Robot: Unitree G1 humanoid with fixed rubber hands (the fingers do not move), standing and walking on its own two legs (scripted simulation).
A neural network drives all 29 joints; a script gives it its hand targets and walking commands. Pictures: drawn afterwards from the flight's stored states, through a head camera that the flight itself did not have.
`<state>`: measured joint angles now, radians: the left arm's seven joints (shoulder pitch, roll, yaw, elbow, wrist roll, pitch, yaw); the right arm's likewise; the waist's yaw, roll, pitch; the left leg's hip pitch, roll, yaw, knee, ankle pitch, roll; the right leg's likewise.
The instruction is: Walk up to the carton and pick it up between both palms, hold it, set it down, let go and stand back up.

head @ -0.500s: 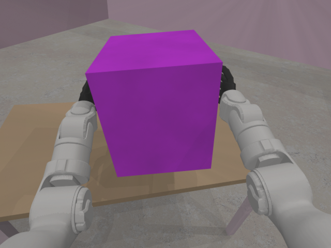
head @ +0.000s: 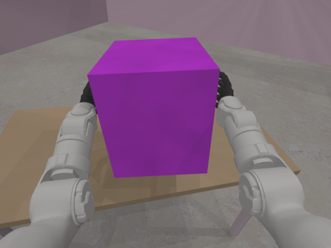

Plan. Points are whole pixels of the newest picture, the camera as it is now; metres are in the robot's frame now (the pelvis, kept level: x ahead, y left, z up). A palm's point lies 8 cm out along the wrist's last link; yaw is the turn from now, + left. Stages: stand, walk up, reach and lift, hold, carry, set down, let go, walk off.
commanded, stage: set down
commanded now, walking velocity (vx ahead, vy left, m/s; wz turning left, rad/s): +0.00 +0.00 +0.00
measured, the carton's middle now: (157, 102) +0.46 +0.01 +0.16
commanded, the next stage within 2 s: none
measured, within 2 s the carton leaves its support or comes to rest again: neither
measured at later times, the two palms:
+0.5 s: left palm (88, 117) +0.42 +0.20 +0.14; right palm (214, 115) +0.40 -0.14 +0.16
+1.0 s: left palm (92, 120) +0.44 +0.19 +0.11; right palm (212, 121) +0.41 -0.14 +0.13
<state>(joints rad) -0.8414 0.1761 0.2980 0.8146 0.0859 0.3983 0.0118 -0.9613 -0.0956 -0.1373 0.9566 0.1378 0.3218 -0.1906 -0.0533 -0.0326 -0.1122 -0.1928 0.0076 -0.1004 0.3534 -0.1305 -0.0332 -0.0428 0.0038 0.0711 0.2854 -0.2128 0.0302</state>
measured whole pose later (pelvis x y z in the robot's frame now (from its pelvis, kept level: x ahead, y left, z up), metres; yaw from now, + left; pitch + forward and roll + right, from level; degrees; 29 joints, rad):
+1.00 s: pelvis +0.00 +0.01 +0.00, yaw -1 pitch +6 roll -1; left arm -0.93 0.24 0.26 1.18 0.06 0.05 -0.03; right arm -0.86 0.05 -0.39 0.92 -0.12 0.12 -0.17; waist -0.04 -0.06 -0.11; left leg -0.34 0.01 -0.05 0.35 -0.12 -0.02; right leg -0.20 -0.01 0.07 0.29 -0.20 0.04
